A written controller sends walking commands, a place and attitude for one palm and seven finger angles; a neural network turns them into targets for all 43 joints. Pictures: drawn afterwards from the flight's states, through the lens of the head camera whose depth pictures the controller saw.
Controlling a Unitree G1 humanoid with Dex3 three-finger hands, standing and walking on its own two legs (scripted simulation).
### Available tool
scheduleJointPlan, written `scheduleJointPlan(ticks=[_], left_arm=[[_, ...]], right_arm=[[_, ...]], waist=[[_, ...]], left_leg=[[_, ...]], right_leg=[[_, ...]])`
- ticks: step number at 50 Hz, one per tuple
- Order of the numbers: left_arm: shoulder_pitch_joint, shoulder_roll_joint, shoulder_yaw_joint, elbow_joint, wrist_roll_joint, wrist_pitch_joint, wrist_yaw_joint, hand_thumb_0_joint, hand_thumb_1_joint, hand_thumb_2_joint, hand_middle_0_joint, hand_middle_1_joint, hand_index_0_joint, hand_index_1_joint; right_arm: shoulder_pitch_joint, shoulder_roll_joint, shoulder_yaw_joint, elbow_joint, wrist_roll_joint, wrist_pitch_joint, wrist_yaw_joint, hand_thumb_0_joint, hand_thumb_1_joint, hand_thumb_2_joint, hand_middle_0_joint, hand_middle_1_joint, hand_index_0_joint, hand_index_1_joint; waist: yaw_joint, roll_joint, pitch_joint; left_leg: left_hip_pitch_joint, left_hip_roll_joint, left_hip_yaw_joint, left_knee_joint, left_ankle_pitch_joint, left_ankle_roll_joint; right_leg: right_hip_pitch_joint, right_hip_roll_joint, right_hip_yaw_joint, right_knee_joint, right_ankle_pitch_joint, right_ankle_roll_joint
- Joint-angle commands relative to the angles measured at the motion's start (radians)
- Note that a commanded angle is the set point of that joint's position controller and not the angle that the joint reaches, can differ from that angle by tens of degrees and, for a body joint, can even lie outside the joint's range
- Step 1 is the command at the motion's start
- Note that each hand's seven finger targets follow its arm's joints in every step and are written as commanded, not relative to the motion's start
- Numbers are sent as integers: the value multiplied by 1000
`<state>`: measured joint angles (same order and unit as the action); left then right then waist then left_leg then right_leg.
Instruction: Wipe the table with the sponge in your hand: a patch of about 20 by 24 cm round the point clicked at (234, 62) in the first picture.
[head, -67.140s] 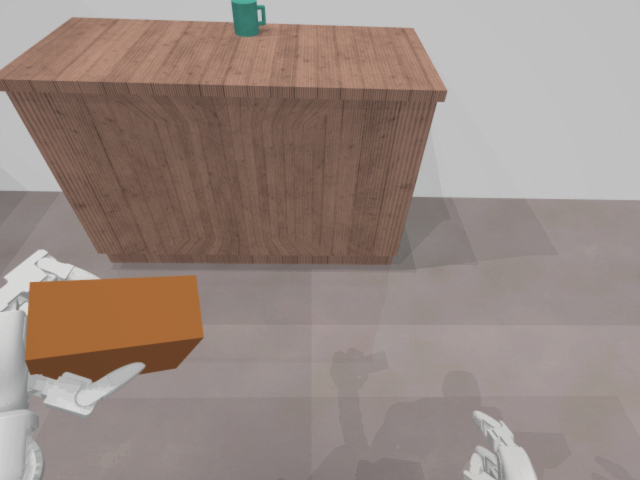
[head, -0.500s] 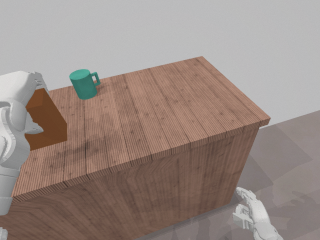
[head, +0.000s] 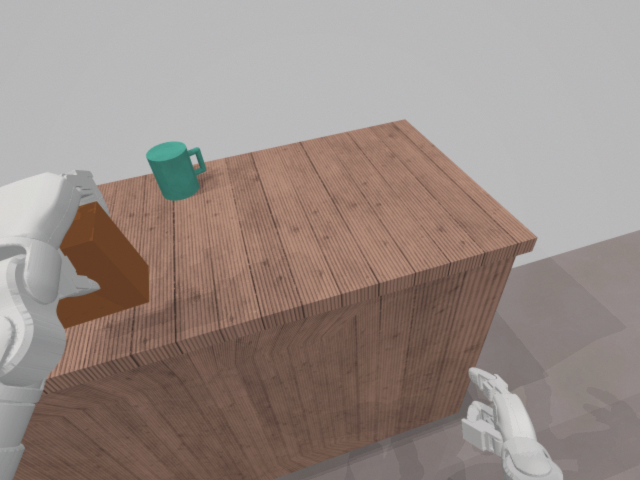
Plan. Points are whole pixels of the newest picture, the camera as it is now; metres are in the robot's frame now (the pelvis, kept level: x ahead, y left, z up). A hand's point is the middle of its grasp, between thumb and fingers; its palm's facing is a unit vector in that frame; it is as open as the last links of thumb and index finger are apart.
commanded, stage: bring the sponge back beside the body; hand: left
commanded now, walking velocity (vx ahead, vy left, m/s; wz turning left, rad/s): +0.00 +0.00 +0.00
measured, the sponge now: (82, 280) +0.26 +0.35 +0.15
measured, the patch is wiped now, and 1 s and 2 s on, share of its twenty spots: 0.95 0.95 0.95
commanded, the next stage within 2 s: step back with the hand held close in 1.12 s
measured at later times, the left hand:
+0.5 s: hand (93, 293) +0.22 +0.29 +0.18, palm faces +0.20 -0.13 -0.97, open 10.2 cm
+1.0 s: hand (110, 317) +0.20 +0.26 +0.17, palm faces +0.25 -0.17 -0.95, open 10.2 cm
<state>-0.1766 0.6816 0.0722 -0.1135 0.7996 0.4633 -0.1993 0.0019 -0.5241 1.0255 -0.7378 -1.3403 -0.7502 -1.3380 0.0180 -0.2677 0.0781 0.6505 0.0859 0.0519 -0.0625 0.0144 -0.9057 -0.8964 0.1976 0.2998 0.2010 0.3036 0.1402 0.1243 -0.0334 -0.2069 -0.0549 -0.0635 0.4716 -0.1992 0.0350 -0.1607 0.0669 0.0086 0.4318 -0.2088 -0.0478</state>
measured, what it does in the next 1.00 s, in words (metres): stands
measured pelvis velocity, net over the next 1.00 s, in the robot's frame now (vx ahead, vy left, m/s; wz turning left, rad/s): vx -0.01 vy -0.02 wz -0.02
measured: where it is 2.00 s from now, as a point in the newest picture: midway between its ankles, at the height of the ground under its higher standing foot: outside the picture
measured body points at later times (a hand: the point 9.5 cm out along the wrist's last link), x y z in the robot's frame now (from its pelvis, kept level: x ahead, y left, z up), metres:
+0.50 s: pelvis -0.01 -0.01 +0.00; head -0.05 -0.06 +0.44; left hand +0.20 +0.29 +0.24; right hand +0.26 -0.19 -0.06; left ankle +0.04 +0.09 -0.74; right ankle +0.02 -0.09 -0.74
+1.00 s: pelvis -0.01 -0.02 +0.00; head -0.06 -0.07 +0.44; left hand +0.18 +0.26 +0.22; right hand +0.26 -0.21 -0.05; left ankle +0.04 +0.09 -0.74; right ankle +0.02 -0.09 -0.74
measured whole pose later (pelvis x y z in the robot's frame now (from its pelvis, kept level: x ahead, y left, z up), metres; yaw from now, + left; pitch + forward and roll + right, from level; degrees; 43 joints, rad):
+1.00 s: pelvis -0.01 -0.02 +0.00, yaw -1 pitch -6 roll +0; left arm 0.18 0.58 0.03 -0.45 0.74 0.51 -0.09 0.00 -0.53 1.03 -0.74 -1.34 -0.75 -1.34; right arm 0.00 -0.25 0.08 0.64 0.06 0.01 -0.08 0.01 -0.90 -0.90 0.20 0.30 0.20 0.30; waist 0.15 0.12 -0.04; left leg -0.18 -0.02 -0.05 0.51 -0.23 0.00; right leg -0.14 0.10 0.02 0.47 -0.22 -0.08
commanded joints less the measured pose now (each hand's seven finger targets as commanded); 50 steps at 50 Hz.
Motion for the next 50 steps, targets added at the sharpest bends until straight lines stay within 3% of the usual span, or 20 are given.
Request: scheduleJointPlan(ticks=[1,3,6,8,9,11,13,18,21,23,27,29,33,37,38,41,43,46,48,50], left_arm=[[-265,216,77,-214,26,1,11,0,100,1300,-1200,-1600,-1200,-1600],[-278,236,91,-278,34,-6,13,0,100,1300,-1200,-1600,-1200,-1600],[-271,277,126,-292,59,-18,30,0,100,1300,-1200,-1600,-1200,-1600],[-299,308,161,-344,68,-24,48,0,100,1300,-1200,-1600,-1200,-1600],[-310,324,175,-332,76,-23,60,0,100,1300,-1200,-1600,-1200,-1600],[-238,296,176,-295,64,-18,73,0,100,1300,-1200,-1600,-1200,-1600],[-212,267,173,-335,43,-11,79,0,100,1300,-1200,-1600,-1200,-1600],[-40,165,125,-341,-11,20,70,0,100,1300,-1200,-1600,-1200,-1600],[13,154,110,-363,-20,26,64,0,100,1300,-1200,-1600,-1200,-1600],[-22,162,109,-450,-13,19,71,0,100,1300,-1200,-1600,-1200,-1600],[6,209,147,-504,11,7,99,0,100,1300,-1200,-1600,-1200,-1600],[-17,239,172,-551,24,3,119,0,100,1300,-1200,-1600,-1200,-1600],[62,190,166,-559,14,0,139,0,100,1300,-1200,-1600,-1200,-1600],[167,123,138,-535,-23,12,147,0,100,1300,-1200,-1600,-1200,-1600],[164,113,133,-545,-29,17,145,0,100,1300,-1200,-1600,-1200,-1600],[165,119,135,-509,-37,25,150,0,100,1300,-1200,-1600,-1200,-1600],[122,124,132,-531,-28,29,150,0,100,1300,-1200,-1600,-1200,-1600],[110,136,128,-518,-20,29,155,0,100,1300,-1200,-1600,-1200,-1600],[81,147,131,-559,-11,27,156,0,100,1300,-1200,-1600,-1200,-1600],[104,151,137,-542,-3,26,161,0,100,1300,-1200,-1600,-1200,-1600]], right_arm=[[-264,-91,-33,-200,-3,-63,-17,0,-900,-900,200,300,200,300],[-279,-86,-28,-212,0,-75,-21,0,-900,-900,200,300,200,300],[-269,-84,-27,-199,-17,-77,-25,0,-900,-900,200,300,200,300],[-288,-81,-25,-201,-16,-83,-26,0,-900,-900,200,300,200,300],[-274,-81,-26,-192,-24,-84,-25,0,-900,-900,200,300,200,300],[-277,-79,-30,-181,-25,-75,-19,0,-900,-900,200,300,200,300],[-299,-74,-29,-195,-15,-76,-14,0,-900,-900,200,300,200,300],[-311,-72,-29,-206,-7,-71,-10,0,-900,-900,200,300,200,300],[-304,-77,-25,-209,-12,-63,-14,0,-900,-900,200,300,200,300],[-322,-72,-23,-221,-8,-77,-18,0,-900,-900,200,300,200,300],[-293,-72,-28,-215,-28,-84,-23,0,-900,-900,200,300,200,300],[-291,-68,-27,-217,-33,-96,-25,0,-900,-900,200,300,200,300],[-309,-66,-34,-213,-25,-99,-18,0,-900,-900,200,300,200,300],[-295,-65,-37,-207,-29,-91,-8,0,-900,-900,200,300,200,300],[-314,-64,-35,-214,-20,-98,-10,0,-900,-900,200,300,200,300],[-293,-71,-36,-205,-29,-90,-18,0,-900,-900,200,300,200,300],[-313,-69,-33,-210,-24,-95,-23,0,-900,-900,200,300,200,300],[-292,-70,-34,-207,-32,-95,-29,0,-900,-900,200,300,200,300],[-311,-67,-33,-214,-26,-103,-30,0,-900,-900,200,300,200,300],[-297,-65,-35,-206,-36,-106,-28,0,-900,-900,200,300,200,300]], waist=[[-16,-45,-175],[-14,9,-189],[0,-25,-184],[8,40,-201],[16,17,-209],[17,-14,-173],[21,41,-183],[11,-32,-146],[6,-84,-120],[1,8,-135],[15,-36,-152],[22,-4,-172],[19,18,-134],[21,-54,-107],[15,-21,-95],[12,-94,-83],[8,-32,-74],[9,-71,-86],[7,0,-94],[16,-9,-110]], left_leg=[[54,31,-33,-73,72,5],[64,31,-41,-78,56,9],[51,26,-43,-77,64,7],[66,26,-47,-78,62,6],[54,23,-43,-73,77,2],[49,23,-35,-71,78,-4],[58,24,-38,-72,72,-6],[49,32,-24,-58,62,-5],[35,34,-17,-52,41,0],[54,31,-22,-50,27,3],[60,24,-19,-38,64,6],[64,21,-20,-29,69,5],[77,25,-19,-27,59,-3],[59,27,-7,-24,61,-4],[67,28,-10,-24,44,-4],[53,26,-2,-15,41,-1],[63,26,-7,-20,27,-1],[61,22,-1,-19,28,0],[75,22,-4,-21,25,0],[68,20,-1,-17,66,-2]], right_leg=[[17,-44,47,-78,28,-26],[17,-38,72,-73,7,-34],[33,-40,62,-69,0,-34],[37,-33,98,-72,-13,-45],[52,-39,85,-61,-4,-45],[40,-36,91,-79,-9,-42],[42,-32,114,-80,-11,-48],[15,-35,104,-87,-1,-31],[-5,-41,77,-87,-21,-17],[-13,-35,107,-87,-41,-26],[8,-39,102,-77,-26,-24],[18,-40,121,-74,-40,-32],[-9,-28,154,-92,-58,-39],[-10,-38,122,-94,-40,-20],[-25,-32,146,-103,-62,-26],[-24,-41,129,-107,-63,-11],[-43,-33,152,-113,-81,-20],[-29,-41,135,-113,-96,-12],[-34,-35,159,-114,-105,-22],[-11,-38,142,-95,-52,-25]])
